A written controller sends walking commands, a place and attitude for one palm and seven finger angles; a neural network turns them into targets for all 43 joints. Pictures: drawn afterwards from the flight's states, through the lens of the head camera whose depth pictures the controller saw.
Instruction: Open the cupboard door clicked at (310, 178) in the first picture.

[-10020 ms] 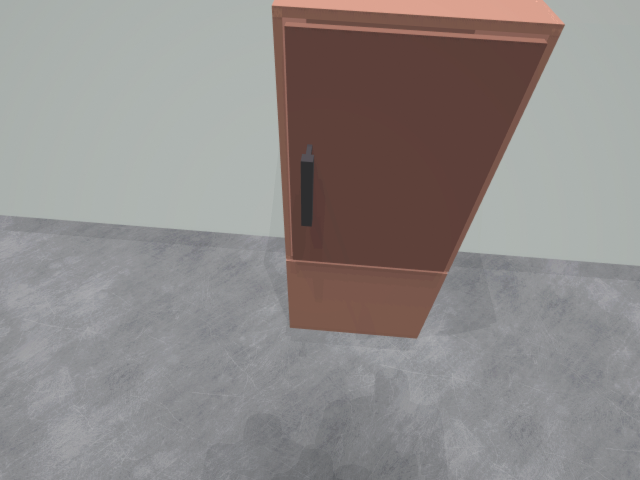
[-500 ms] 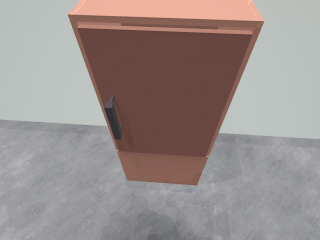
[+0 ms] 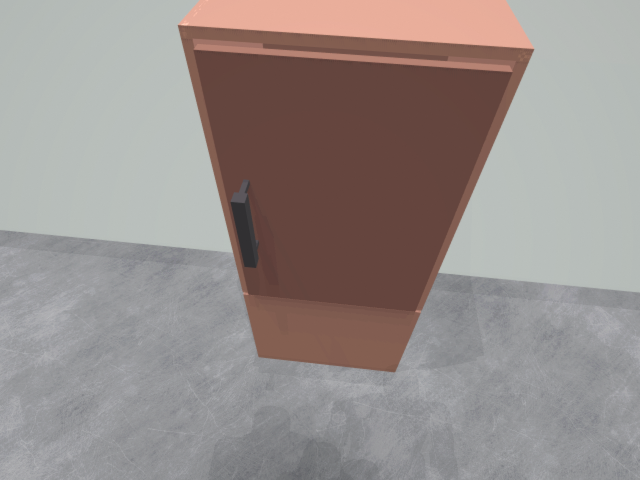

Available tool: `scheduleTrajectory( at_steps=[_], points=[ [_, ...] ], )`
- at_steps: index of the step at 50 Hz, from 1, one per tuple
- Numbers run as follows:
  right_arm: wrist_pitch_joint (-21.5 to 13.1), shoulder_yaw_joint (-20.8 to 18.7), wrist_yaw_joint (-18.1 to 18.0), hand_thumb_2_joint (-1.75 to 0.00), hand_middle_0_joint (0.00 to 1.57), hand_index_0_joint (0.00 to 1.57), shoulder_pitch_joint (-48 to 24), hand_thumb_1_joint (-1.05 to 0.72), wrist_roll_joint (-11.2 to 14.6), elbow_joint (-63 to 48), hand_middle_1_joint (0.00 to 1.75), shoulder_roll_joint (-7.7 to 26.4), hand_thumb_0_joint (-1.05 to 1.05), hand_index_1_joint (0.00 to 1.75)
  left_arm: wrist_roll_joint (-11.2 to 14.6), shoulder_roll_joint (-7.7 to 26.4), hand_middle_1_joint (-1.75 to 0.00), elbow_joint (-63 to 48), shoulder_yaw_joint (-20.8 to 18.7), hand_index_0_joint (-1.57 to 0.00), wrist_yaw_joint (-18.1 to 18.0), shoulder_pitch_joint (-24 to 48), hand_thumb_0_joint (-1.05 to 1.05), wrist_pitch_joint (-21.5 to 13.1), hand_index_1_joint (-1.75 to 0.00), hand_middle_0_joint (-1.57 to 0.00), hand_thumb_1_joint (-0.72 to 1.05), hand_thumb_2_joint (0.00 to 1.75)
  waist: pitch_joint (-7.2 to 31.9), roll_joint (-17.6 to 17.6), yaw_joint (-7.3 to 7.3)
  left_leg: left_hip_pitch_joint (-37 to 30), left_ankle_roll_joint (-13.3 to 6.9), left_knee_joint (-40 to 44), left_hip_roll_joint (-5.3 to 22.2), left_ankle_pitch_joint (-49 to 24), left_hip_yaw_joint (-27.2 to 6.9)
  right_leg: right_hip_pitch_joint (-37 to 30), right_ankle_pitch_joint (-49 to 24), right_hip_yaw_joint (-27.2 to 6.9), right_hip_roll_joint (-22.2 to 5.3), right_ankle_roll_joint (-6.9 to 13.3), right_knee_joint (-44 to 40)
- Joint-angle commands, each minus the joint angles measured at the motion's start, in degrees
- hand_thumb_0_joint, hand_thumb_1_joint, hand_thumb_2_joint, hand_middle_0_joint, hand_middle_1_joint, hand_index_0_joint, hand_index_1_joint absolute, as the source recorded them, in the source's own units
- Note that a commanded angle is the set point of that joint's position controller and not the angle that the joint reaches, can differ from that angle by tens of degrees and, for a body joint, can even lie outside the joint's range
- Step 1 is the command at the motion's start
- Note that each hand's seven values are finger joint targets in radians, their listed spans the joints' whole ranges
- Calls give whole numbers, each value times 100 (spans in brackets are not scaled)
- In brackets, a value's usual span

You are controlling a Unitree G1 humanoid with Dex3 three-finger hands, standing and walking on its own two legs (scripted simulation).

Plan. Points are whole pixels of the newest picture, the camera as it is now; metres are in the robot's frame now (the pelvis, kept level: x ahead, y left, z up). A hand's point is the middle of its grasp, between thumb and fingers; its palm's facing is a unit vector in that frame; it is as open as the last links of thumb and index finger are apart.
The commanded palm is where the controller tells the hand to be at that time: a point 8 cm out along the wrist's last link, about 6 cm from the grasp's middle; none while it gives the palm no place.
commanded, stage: come to a stop and stand still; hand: left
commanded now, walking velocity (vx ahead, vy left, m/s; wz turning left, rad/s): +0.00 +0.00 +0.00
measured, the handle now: (248, 225) +0.54 +0.18 -0.06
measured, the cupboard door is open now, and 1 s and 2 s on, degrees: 0 0 0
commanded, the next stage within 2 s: look again from close up in 0.58 s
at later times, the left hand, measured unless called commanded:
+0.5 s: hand out of the picture +0.08 +0.24 -0.18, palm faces +0.00 -0.97 -0.25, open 7.4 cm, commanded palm none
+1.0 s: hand out of the picture +0.05 +0.22 -0.17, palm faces -0.04 -0.97 -0.24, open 7.4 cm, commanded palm none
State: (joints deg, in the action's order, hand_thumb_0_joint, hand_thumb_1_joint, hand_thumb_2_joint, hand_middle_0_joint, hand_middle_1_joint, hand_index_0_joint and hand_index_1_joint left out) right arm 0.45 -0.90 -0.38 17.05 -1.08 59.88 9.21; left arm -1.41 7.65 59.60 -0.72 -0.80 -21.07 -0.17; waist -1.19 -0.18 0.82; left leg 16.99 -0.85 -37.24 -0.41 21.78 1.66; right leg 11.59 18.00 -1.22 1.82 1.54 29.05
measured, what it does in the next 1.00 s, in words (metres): stands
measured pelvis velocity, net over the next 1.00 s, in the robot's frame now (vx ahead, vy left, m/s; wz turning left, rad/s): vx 0.02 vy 0.02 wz -0.02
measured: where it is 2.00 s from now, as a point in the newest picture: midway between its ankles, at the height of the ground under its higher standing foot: outside the picture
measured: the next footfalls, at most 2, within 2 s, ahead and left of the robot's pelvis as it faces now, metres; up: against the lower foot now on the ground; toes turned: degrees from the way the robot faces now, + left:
none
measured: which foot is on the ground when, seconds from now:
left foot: down 0.00-1.00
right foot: down 0.00-1.00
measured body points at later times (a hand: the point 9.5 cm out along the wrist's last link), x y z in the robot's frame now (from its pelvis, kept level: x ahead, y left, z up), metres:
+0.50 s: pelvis +0.04 +0.05 +0.00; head +0.05 +0.05 +0.45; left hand +0.08 +0.29 -0.16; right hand +0.09 -0.18 -0.16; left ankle +0.00 +0.10 -0.73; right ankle -0.03 -0.11 -0.73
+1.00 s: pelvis +0.02 +0.02 +0.00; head +0.04 +0.03 +0.45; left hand +0.05 +0.27 -0.15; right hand +0.04 -0.23 -0.15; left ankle +0.00 +0.10 -0.74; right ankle -0.03 -0.11 -0.73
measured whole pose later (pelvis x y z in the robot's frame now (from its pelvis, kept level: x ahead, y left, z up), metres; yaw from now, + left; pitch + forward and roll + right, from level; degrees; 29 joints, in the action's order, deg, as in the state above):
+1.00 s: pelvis +0.02 +0.02 +0.00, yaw -1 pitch -1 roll +1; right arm -1.0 0.5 -1.2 12.9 -0.5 62.4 12.9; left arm -1.0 12.9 60.7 0.8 -1.4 -13.2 0.7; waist -3.0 1.3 0.2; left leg 9.0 -3.3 -25.1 -3.0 15.4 3.5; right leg 7.6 18.3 -3.0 -1.0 -1.1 26.7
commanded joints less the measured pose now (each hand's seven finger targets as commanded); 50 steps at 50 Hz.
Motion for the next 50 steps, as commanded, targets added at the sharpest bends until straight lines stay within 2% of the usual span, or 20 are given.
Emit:
scheduleTrajectory(
  at_steps=[1,2,3,4,5,6,7,8,9,12,15,18,19,24,30,33,34,38,48,50],
  points=[
    [-306,-25,-76,-90,20,20,480,-90,59,-32,30,267,0,30,56,668,-30,-244,-108,-20,-79,191,0,-181,-30,-20,90,90,-195,344,-253,-985,-39,1396,257,-1235,-288,631,-711,-848,-793,399,-622],
    [-241,-24,-110,-90,20,20,-273,-90,46,-314,30,650,0,30,6,702,-30,164,-66,-20,-342,-470,0,-288,-30,-20,90,90,-192,-241,62,-545,29,288,595,-1548,-352,386,-2081,-922,-798,108,-653],
    [-188,-25,-74,-90,20,20,-18,-90,52,-536,30,374,0,30,37,927,-30,-54,-37,-20,-286,-336,0,-307,-30,-20,90,90,183,-31,-194,-281,-20,359,352,-212,-265,231,-889,-1171,-1000,233,-803],
    [-191,-13,-48,-90,20,20,-3,-90,-14,-521,30,348,0,30,8,942,-30,-128,-79,-20,-230,-187,0,-330,-30,-20,90,90,35,-418,-190,-314,-15,452,283,-175,-209,480,-489,-1238,-1050,369,-810],
    [-215,3,-51,-90,20,20,33,-90,-9,-465,30,340,0,30,16,877,-30,-69,-60,-20,-228,-66,0,-314,-30,-20,90,90,16,-770,-267,-409,-23,671,327,-700,-346,507,-479,-974,-878,393,-537],
    [-251,8,-59,-90,20,20,110,-90,9,-446,30,410,0,30,12,809,-30,-25,-26,-20,-221,-151,0,-285,-30,-20,90,90,24,-1085,-215,-479,-111,790,475,-1347,-576,477,-586,-663,-630,324,-214],
    [-287,12,-91,-90,20,20,154,-90,32,-441,30,491,0,30,4,694,-30,50,1,-20,-213,-275,0,-253,-30,-20,90,90,108,-1186,-160,-524,-231,921,683,-2067,-793,378,-539,-390,-430,238,3],
    [-309,9,-131,-90,20,20,175,-90,46,-430,30,583,0,30,10,593,-30,122,35,-20,-214,-365,0,-224,-30,-20,90,90,190,-1187,-108,-585,-341,1033,852,-2717,-935,250,-374,-187,-312,160,130],
    [-314,11,-168,-90,20,20,167,-90,51,-413,30,599,0,30,9,530,-30,172,53,-20,-227,-401,0,-224,-30,-20,90,90,187,-932,-51,-565,-426,973,937,-3295,-947,122,-486,-88,-303,109,133],
    [-328,-2,-218,-90,20,20,221,-90,51,-401,30,731,0,30,32,458,-30,212,75,-20,-246,-344,0,-176,-30,-20,90,90,219,-216,-76,-816,-387,938,897,-3913,-875,84,-804,-115,-350,60,176],
    [-324,0,-239,-90,20,20,214,-90,46,-341,30,736,0,30,47,531,-30,157,54,-20,-264,-212,0,-135,-30,-20,90,90,75,-138,-73,-878,-322,1018,793,-4264,-800,59,-1124,-159,-417,28,206],
    [-304,-6,-244,-90,20,20,138,-90,40,-314,30,787,0,30,60,646,-30,67,27,-20,-269,-81,0,-81,-30,-20,90,90,14,-40,-46,-944,-303,1155,763,-4104,-789,52,-1041,-148,-462,-12,158],
    [-310,-5,-246,-90,20,20,105,-90,36,-310,30,768,0,30,49,680,-30,40,18,-20,-266,-35,0,-87,-30,-20,90,90,30,-72,-34,-956,-300,1139,711,-4270,-743,-11,-1284,-157,-490,-3,158],
    [-300,-32,-245,-90,20,20,-16,-90,23,-291,30,887,0,30,56,915,-30,-124,-32,-20,-253,235,0,-42,-30,-20,90,90,102,-126,-23,-1150,-273,1261,670,-4264,-706,-40,-1374,-183,-528,-12,123],
    [-287,-47,-223,-90,20,20,-154,-90,23,-253,30,1022,0,30,59,1148,-30,-291,-69,-20,-230,498,0,-7,-30,-20,90,90,68,-52,-22,-1112,-261,1411,645,-3747,-675,-124,-1363,-231,-583,-1,-11],
    [-279,-45,-202,-90,20,20,-217,-90,19,-232,30,1039,0,30,60,1182,-30,-299,-66,-20,-204,575,0,14,-30,-20,90,90,25,-37,-17,-1032,-277,1523,644,-3125,-678,-125,-1159,-265,-614,-6,-144],
    [-283,-52,-201,-90,20,20,-220,-90,20,-215,30,1045,0,30,49,1226,-30,-318,-77,-20,-203,623,0,6,-30,-20,90,90,22,-9,-17,-1044,-283,1488,630,-3282,-667,-158,-1315,-238,-616,0,-130],
    [-268,-41,-172,-90,20,20,-281,-90,26,-165,30,1085,0,30,57,1261,-30,-297,-56,-20,-170,709,0,22,-30,-20,90,90,-43,-12,-36,-894,-278,1664,636,-2444,-681,-147,-988,-307,-633,-9,-284],
    [-268,-24,-140,-90,20,20,-435,-90,50,-25,30,1148,0,30,57,1325,-30,-139,-15,-20,-121,689,0,-37,-30,-20,90,90,-36,40,-52,-909,-253,1765,629,-1753,-600,-131,-1036,-482,-698,27,-589],
    [-273,-21,-140,-90,20,20,-471,-90,59,-5,30,1167,0,30,52,1372,-30,-108,-19,-20,-122,678,0,-68,-30,-20,90,90,8,50,-52,-942,-243,1682,609,-1900,-548,-178,-1294,-540,-733,43,-627]
  ],
)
